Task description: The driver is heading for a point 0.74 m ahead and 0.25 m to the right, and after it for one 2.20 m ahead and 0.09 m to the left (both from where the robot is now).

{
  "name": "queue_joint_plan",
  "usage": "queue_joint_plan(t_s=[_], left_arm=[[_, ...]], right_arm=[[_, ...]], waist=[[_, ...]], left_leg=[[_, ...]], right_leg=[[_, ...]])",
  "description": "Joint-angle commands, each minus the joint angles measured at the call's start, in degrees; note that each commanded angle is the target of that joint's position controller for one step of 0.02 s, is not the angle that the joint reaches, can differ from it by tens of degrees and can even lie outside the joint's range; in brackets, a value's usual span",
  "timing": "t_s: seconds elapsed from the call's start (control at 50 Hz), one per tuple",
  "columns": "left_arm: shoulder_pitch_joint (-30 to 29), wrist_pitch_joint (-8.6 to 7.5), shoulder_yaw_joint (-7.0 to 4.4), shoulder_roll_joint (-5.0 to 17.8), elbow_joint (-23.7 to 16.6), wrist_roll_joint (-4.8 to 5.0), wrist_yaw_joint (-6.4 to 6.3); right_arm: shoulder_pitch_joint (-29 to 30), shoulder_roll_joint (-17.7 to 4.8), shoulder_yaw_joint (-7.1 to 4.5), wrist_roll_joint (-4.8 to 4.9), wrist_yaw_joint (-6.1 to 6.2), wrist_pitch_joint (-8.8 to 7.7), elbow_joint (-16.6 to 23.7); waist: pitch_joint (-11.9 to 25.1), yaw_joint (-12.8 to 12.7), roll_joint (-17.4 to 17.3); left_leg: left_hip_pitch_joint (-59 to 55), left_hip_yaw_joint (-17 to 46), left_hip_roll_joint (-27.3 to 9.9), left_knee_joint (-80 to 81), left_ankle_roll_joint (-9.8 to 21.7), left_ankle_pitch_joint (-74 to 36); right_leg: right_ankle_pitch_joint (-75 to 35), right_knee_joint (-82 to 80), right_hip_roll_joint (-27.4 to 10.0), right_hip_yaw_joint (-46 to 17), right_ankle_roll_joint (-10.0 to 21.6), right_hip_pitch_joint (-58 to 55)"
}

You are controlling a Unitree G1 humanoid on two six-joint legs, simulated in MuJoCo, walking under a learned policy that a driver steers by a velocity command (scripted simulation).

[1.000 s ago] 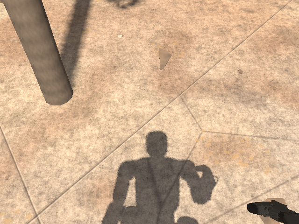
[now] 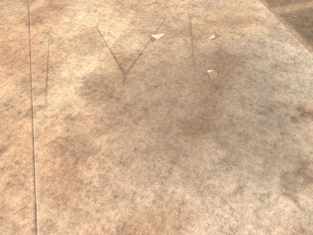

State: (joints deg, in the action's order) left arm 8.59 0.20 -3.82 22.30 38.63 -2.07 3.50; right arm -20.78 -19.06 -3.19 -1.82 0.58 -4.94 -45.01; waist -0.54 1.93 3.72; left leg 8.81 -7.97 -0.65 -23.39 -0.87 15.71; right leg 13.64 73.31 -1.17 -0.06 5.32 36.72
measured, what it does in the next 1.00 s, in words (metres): walks ahead, turning right: right foot, then left foot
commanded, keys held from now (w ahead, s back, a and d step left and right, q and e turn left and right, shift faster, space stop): w+e+shift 0.48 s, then w+shift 0.14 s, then shift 0.36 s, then q+shift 0.02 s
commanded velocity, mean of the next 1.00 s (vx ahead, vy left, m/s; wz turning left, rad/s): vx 0.81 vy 0.00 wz -0.69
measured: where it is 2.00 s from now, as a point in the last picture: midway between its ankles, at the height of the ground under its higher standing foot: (196, 153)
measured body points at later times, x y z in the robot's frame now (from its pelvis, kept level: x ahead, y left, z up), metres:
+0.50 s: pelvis +0.45 -0.06 -0.01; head +0.48 -0.06 +0.44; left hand +0.57 +0.21 -0.14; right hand +0.54 -0.37 -0.07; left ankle +0.65 +0.06 -0.67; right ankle +0.37 -0.05 -0.74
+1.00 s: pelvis +0.81 -0.18 +0.00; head +0.84 -0.21 +0.45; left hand +1.12 -0.15 -0.09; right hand +0.61 -0.36 -0.13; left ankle +0.82 -0.05 -0.74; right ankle +0.87 -0.34 -0.71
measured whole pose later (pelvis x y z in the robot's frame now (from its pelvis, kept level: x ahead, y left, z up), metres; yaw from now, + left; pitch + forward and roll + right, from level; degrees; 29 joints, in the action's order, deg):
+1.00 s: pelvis +0.81 -0.18 +0.00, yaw -39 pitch +1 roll +2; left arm 2.4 -2.1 0.1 14.8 40.3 -2.0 2.3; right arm -24.7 -15.3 -1.4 0.0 -1.2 -4.1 -50.9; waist -4.5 5.1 1.6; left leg 4.6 -4.9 1.1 -20.8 0.6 17.2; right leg 1.9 34.0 2.2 -2.1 2.8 31.1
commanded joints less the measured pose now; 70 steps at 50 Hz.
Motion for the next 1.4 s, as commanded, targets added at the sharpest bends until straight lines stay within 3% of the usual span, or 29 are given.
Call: queue_joint_plan(t_s=[0.02, 0.12, 0.16, 0.22, 0.24, 0.26, 0.28, 0.3, 0.32, 0.36, 0.4, 0.48, 0.58, 0.64, 0.66, 0.68, 0.7, 0.74, 0.78, 0.8, 0.92, 1.02, 1.04, 1.06, 1.08, 1.1, 1.16, 1.28, 1.4], left_arm=[[-4.5, 0.30, 1.92, -2.4, -7.2, 0.00, 1.20], [-14.7, 0.09, 2.90, -2.5, -9.7, 0.24, 2.57], [-14.8, -0.24, 3.09, -2.8, -9.1, 0.51, 2.65], [0.7, -0.67, 1.12, 1.4, -4.4, 0.66, 1.01], [13.2, -1.08, -0.58, 4.2, -0.4, 0.76, 0.01], [18.9, -1.15, -2.45, 6.3, 2.6, 1.23, -1.65], [14.0, -0.46, -3.45, 11.1, 1.9, 2.08, -2.67], [14.6, 0.40, -4.32, 14.6, -0.7, 0.26, -2.65], [15.2, 0.44, -4.33, 11.8, -0.4, 0.60, -3.23], [11.5, -1.05, -3.22, 7.4, 1.4, 0.88, -3.97], [8.9, -2.87, -1.90, 4.8, 1.2, 1.19, -4.35], [8.0, -4.87, -2.03, 4.9, 1.5, 1.33, -3.52], [14.8, -5.51, -2.23, 5.0, 5.0, 2.43, -2.77], [14.6, -4.91, -2.75, 8.8, 6.4, 1.11, -3.32], [12.6, -5.18, -2.05, 6.2, 5.9, 0.72, -3.39], [19.0, -5.49, -0.06, -3.0, 3.5, 3.22, -3.65], [20.9, -5.38, 0.30, -0.6, 4.0, 2.14, -4.28], [10.7, -4.60, 0.35, 0.7, 4.1, 0.89, -4.36], [5.8, -3.62, 0.49, -0.8, 2.1, 0.10, -3.11], [8.0, -2.95, 0.80, -2.1, 2.2, 0.09, -2.77], [2.1, -2.23, 3.13, -5.3, 0.6, 0.64, -0.99], [5.1, -3.18, 2.73, -3.0, 3.8, -1.39, -2.18], [6.8, -4.05, 2.31, -0.5, 4.2, -1.94, -2.76], [9.8, -4.22, 1.76, 2.3, 3.4, -2.12, -3.41], [10.4, -3.34, 1.29, 2.1, 2.9, 0.89, -3.91], [9.2, -2.54, 1.19, 1.1, 2.5, 2.60, -4.14], [1.3, -1.36, 1.98, -2.7, 1.2, 1.69, -6.28], [-2.2, -1.20, 1.29, -3.1, 0.4, 0.07, -6.57], [-1.4, -0.06, -0.95, 0.9, 0.4, 0.17, -5.65]], right_arm=[[0.9, -1.9, 0.19, 0.44, -0.88, -2.21, 1.5], [-3.7, -4.1, -0.24, 0.02, -0.48, -2.55, -1.6], [-6.1, -6.4, -0.54, -0.07, 0.25, -2.06, -2.1], [-4.0, -11.4, -1.98, -0.15, 1.67, 0.61, -1.1], [-1.0, -11.9, -2.18, -0.31, 1.51, 1.45, 0.5], [0.0, -10.1, -2.11, -0.68, 0.65, 1.81, 1.0], [0.2, -1.1, 0.10, -1.77, -0.19, 1.34, 4.2], [1.1, -4.0, -0.07, 0.15, -0.25, -0.02, 11.4], [6.2, -5.8, 0.28, -0.17, -0.30, -1.55, 11.8], [8.0, -5.2, 0.73, -0.83, -0.11, -1.64, 10.9], [4.9, -4.6, 0.94, -2.48, -0.18, 0.97, 9.8], [16.8, -0.5, 2.62, -1.29, -1.44, 2.32, 15.1], [20.1, -1.6, 2.44, -0.02, -1.93, 1.60, 14.6], [4.4, -6.3, -0.20, -0.49, -0.39, 0.83, 9.9], [-5.9, -8.8, -1.16, -1.06, 0.61, 0.34, 7.5], [-10.6, -15.3, -2.64, -3.33, 0.75, -0.28, 6.7], [-7.9, -14.0, -2.88, -1.54, -0.52, 0.15, 6.5], [1.3, -4.2, -0.73, -0.49, -1.38, -0.14, 6.8], [-0.6, -1.3, 0.53, 0.20, -1.31, -0.61, 3.5], [-1.0, -2.5, 0.34, 0.61, -1.37, -1.18, 2.3], [4.7, -3.3, 0.45, 1.28, -1.82, -0.77, 0.4], [0.0, -3.7, 0.33, 2.76, -1.44, 0.38, -2.7], [-2.7, -3.5, 0.33, 2.58, -1.36, 0.63, -2.8], [-8.1, -0.7, 0.92, 2.91, -0.88, 1.09, -1.8], [-11.5, -0.1, 0.89, 4.11, 0.17, 2.92, -2.3], [-9.5, -3.4, -0.15, 2.83, 0.61, 4.21, -2.6], [-2.5, -2.5, -1.05, 1.01, 0.08, 6.19, -0.8], [1.4, 1.0, -1.02, 1.21, -1.36, 9.93, 2.7], [4.0, -1.0, -1.64, 1.46, -3.45, 10.10, 6.2]], waist=[[-2.7, -2.5, -8.2], [-8.8, -0.6, -5.1], [-6.8, -1.3, -6.6], [3.0, -10.9, -11.1], [8.0, -16.1, -10.9], [9.4, -16.8, -5.1], [5.9, -9.4, 7.5], [18.5, -8.7, 7.1], [13.3, -9.6, -2.9], [0.3, -3.5, -10.1], [-2.1, 1.0, -10.7], [-5.8, -0.3, -6.3], [-2.2, -5.4, -2.5], [6.8, 3.2, -2.8], [10.7, 8.5, -2.7], [19.2, 4.7, -20.2], [22.8, 2.9, -21.7], [8.3, 1.6, -6.6], [3.3, 0.9, -5.8], [3.1, -0.6, -10.2], [4.4, -3.2, -12.8], [3.3, -4.6, -7.1], [4.6, -4.5, -2.5], [11.7, -3.7, 6.6], [20.5, -4.2, 10.5], [18.6, -4.1, 4.6], [7.0, -0.8, 1.4], [5.7, 0.5, 4.1], [6.1, 0.2, 3.3]], left_leg=[[-1.6, 7.6, -14.2, 15.1, 4.0, -11.3], [-4.6, -6.1, -10.5, 17.7, 1.2, -30.2], [-9.3, -9.0, -10.5, 12.2, -0.2, -58.8], [-12.3, -7.9, -14.3, -10.3, 0.3, -81.9], [-5.7, -6.3, -15.1, -26.2, 1.6, -78.3], [7.2, -6.1, -9.7, -46.7, 1.5, -40.4], [26.3, -4.2, -0.6, -67.7, 0.3, 12.9], [41.2, 8.9, 2.1, -75.3, -1.0, 13.0], [44.4, 12.9, -1.6, -69.4, -0.7, 7.7], [38.3, 12.6, -5.1, -58.1, -1.4, 6.0], [30.7, 12.8, -7.1, -50.9, -3.4, 8.9], [20.0, 9.5, -7.0, -28.1, -4.4, -5.0], [11.1, 7.0, -3.0, -10.1, 0.2, -22.2], [-2.4, 4.7, 2.1, -6.9, 2.9, -10.2], [-14.7, 8.6, -3.0, -8.0, 3.9, -8.7], [-30.3, 37.6, -22.8, -5.1, 11.6, -14.0], [-30.5, 54.5, -26.0, 0.8, 15.5, -23.1], [-15.6, 34.9, -20.8, -0.4, 13.9, -36.9], [-8.1, 23.4, -15.4, 1.9, 11.0, -48.6], [-6.7, 21.9, -16.2, 2.1, 11.9, -53.0], [4.8, 5.9, -7.3, 7.1, 7.5, -47.5], [3.1, 9.5, -7.1, -3.4, 5.2, -37.5], [4.9, 8.8, -4.1, -10.4, 3.8, -28.3], [10.5, 6.5, 0.5, -23.6, 2.3, 0.8], [12.6, 8.8, 4.3, -36.4, 2.3, 23.2], [16.1, 10.3, 3.7, -43.0, 2.1, 23.6], [19.3, 9.7, -0.4, -44.3, -0.1, 15.0], [13.6, 6.5, -2.1, -33.8, -0.8, 7.8], [3.1, 1.8, -0.7, -15.3, 2.8, 4.7]], right_leg=[[-7.4, -2.2, -4.5, -2.5, -0.6, 8.9], [-14.4, -22.3, -1.9, 7.4, 2.0, 4.9], [-12.7, -27.5, 2.5, 12.3, 4.3, -1.8], [-4.3, -29.7, 7.7, 11.7, 7.4, -19.9], [-2.1, -32.5, 8.5, 8.2, 9.6, -34.2], [-0.2, -37.5, 6.4, 1.8, 11.4, -47.4], [-9.0, -35.6, -4.2, -16.8, 13.9, -51.3], [1.3, -48.6, -12.1, -42.6, 24.8, -65.4], [7.5, -57.1, -13.4, -46.0, 22.2, -59.9], [-0.6, -59.7, -8.9, -37.1, 18.6, -40.5], [-7.7, -60.0, -4.9, -29.2, 17.5, -27.6], [-8.7, -63.3, 2.3, -21.6, 13.9, -11.2], [-26.8, -60.9, -0.4, -19.8, 8.5, -25.0], [-50.6, -36.7, -0.7, -17.0, 4.2, -34.2], [-42.8, -20.8, 1.8, -15.2, 2.4, -26.0], [-0.3, 4.2, 11.0, -9.0, -1.3, -8.6], [13.8, 11.7, 12.1, -9.2, -1.3, -1.7], [7.3, 7.9, 5.5, -8.1, -1.9, 0.3], [8.7, 0.9, 4.1, -7.7, -2.1, -0.7], [9.6, -1.9, 4.2, -8.0, -2.8, -1.3], [-10.1, -34.9, 5.2, 0.6, -3.8, -17.9], [-20.2, -46.4, 3.2, -0.8, -0.5, -28.4], [-38.4, -47.1, -2.0, -4.3, 0.3, -33.2], [-68.4, -43.0, -17.4, -16.2, 5.7, -42.6], [-78.4, -42.1, -24.2, -22.5, 13.2, -45.8], [-70.1, -44.0, -22.5, -20.1, 13.6, -43.4], [-43.9, -52.1, -16.6, -10.6, 9.4, -29.7], [-17.9, -56.6, -14.9, -0.4, 7.3, -20.3], [-2.7, -50.9, -17.5, 4.8, 2.2, -18.1]])
Keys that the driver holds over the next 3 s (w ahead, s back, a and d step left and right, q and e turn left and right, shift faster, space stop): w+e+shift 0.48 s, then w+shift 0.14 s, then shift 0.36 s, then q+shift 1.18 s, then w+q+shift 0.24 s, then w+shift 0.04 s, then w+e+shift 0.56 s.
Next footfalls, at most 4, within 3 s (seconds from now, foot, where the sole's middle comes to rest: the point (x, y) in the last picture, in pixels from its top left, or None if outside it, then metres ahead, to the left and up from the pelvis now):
0.26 right None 0.40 -0.06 -0.77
0.66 left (168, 159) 0.86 -0.07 -0.77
1.04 right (225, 149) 0.91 -0.36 -0.77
1.44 left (177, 144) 0.94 -0.13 -0.77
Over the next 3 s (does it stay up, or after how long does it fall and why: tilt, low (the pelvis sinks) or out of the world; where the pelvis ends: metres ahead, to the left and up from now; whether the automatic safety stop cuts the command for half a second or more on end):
stays up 1.21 0.11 -0.03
